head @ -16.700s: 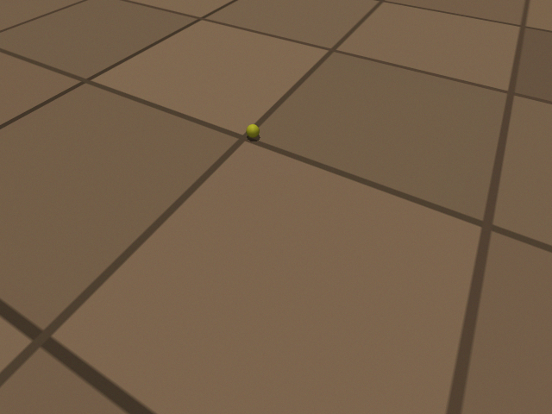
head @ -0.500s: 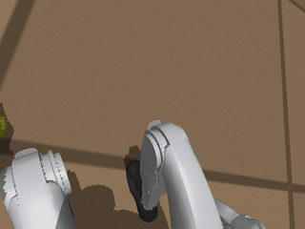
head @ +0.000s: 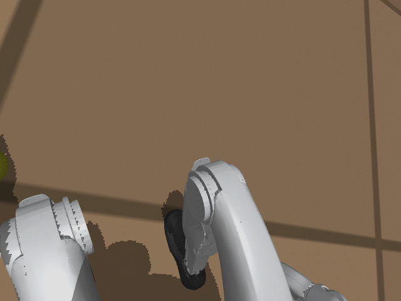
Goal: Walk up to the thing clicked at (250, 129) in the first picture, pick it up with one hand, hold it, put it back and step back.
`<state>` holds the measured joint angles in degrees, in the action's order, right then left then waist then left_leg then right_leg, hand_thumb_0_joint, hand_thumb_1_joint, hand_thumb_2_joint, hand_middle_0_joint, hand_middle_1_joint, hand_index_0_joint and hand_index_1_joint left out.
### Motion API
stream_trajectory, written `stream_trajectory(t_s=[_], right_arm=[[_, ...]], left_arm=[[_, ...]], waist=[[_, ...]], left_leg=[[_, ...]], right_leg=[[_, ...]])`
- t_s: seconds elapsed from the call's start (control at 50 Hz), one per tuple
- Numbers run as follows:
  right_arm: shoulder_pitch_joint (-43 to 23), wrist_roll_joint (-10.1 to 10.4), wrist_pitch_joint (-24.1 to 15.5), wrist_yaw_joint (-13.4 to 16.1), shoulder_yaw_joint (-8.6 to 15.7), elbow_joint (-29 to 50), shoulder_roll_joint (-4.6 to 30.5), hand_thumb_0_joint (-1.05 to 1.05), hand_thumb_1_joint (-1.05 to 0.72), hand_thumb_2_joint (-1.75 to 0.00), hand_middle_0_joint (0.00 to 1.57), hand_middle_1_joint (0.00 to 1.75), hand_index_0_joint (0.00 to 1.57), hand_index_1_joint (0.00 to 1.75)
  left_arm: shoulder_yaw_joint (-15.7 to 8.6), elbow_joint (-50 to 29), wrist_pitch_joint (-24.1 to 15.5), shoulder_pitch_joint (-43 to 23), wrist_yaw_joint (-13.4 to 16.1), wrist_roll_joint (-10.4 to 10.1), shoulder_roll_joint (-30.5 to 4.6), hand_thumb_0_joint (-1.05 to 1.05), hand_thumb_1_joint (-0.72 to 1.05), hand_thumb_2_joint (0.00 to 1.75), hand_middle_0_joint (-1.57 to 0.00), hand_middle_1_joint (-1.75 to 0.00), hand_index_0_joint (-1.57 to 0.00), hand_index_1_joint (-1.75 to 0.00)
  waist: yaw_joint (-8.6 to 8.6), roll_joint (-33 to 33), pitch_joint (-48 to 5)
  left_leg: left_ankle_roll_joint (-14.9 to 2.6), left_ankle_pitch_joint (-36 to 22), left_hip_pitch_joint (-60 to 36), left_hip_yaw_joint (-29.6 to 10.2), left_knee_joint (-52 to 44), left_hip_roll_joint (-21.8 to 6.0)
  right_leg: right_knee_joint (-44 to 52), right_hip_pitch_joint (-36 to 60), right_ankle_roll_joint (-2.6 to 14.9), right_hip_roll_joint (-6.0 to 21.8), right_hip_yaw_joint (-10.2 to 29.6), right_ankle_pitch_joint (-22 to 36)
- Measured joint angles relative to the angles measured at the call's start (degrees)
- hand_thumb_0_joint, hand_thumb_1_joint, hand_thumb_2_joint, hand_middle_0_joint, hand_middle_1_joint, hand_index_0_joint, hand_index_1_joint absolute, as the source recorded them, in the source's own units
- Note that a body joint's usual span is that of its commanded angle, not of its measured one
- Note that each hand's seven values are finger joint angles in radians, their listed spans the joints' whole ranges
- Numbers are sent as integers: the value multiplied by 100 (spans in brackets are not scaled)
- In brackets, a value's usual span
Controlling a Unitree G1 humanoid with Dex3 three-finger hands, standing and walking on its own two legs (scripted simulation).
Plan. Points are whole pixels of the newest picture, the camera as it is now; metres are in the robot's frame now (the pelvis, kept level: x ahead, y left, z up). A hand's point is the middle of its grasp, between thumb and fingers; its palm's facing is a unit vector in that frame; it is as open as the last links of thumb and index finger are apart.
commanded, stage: close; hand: left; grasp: from above
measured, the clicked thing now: out of the picture +0.39 +0.30 -0.27
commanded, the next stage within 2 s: settle in 1.08 s
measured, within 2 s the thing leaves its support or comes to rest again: leaves its support in 1.52 s
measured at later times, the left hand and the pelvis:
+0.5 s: hand out of the picture +0.37 +0.31 -0.25, palm faces -0.46 -0.12 -0.88, open 11.4 cm; pelvis +0.00 +0.00 +0.00, yaw +0 degrees
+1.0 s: hand out of the picture +0.37 +0.31 -0.25, palm faces -0.46 -0.13 -0.88, open 10.5 cm; pelvis +0.00 +0.00 +0.00, yaw +0 degrees
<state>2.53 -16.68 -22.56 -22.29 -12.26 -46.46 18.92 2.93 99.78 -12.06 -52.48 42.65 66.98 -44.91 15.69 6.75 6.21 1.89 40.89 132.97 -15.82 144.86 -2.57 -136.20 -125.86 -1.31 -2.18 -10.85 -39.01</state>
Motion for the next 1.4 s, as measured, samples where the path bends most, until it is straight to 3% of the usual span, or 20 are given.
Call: stream_trajectory(t_s=[0.1,0.26,0.4,0.52,0.68,0.9,1.22,1.4], right_arm=[[-41,-31,9,-14,-14,-17,12,0,-90,-90,20,30,20,30],[-108,-37,21,-7,-5,7,12,0,-90,-90,20,30,20,30],[-64,-7,2,1,25,4,9,0,-90,-90,20,30,20,30],[-37,5,-11,-10,-16,19,-5,0,-90,-90,20,30,20,30],[-83,-22,-8,-53,6,-2,-5,0,-90,-90,20,30,20,30],[-68,8,3,-34,42,3,35,0,-90,-90,20,30,20,30],[18,-22,36,13,-28,64,13,0,-90,-90,20,30,20,30],[7,12,26,-1,30,52,2,0,-92,-90,20,30,20,30]], left_arm=[[66,16,-12,20,78,26,22,0,-28,89,-21,-103,-23,-101],[-26,23,65,23,188,42,-6,0,-22,87,-25,-102,-27,-99],[81,-16,121,20,35,-91,24,0,-17,85,-29,-100,-31,-97],[147,-54,57,18,16,-39,49,0,-14,83,-32,-99,-34,-95],[55,-39,90,71,181,32,66,0,-8,82,-37,-97,-39,-94],[-12,-32,72,12,41,-113,23,1,-3,77,-42,-95,-42,-90],[26,-45,48,123,74,-53,48,3,4,69,-53,-90,-43,-80],[22,-135,120,148,7,-51,107,3,2,70,-59,-96,-43,-82]], waist=[[2,11,7],[22,35,11],[8,23,1],[0,44,3],[1,11,-7],[-9,-6,47],[21,17,-5],[-10,10,-48]], left_leg=[[12,-3,-24,-17,-7,17],[9,-23,-38,-35,-15,15],[-19,-36,-17,-1,-20,22],[-8,-13,-31,-6,-27,33],[17,14,-42,-20,-29,36],[0,-10,-32,11,-35,20],[-15,-39,-63,10,-32,26],[-11,-53,-32,11,-31,37]], right_leg=[[11,34,7,7,-15,-5],[35,49,-1,-6,-28,28],[38,43,-24,-2,0,25],[44,60,-19,3,-4,-4],[39,56,-1,1,-14,-24],[36,21,-14,-16,15,12],[51,66,-36,-28,18,44],[47,35,-38,-26,21,53]])
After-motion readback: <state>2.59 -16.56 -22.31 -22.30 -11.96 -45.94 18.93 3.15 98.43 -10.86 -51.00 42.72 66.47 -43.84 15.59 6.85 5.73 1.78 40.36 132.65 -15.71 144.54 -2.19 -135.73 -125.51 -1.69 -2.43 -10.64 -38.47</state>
